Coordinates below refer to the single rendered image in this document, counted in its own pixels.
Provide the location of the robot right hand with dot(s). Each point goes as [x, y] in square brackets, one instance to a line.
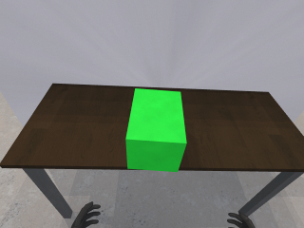
[245, 222]

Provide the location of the carton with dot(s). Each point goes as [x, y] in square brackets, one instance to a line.
[155, 138]

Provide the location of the robot left hand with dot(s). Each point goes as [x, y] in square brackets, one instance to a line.
[80, 221]

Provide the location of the table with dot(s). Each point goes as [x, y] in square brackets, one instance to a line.
[85, 126]

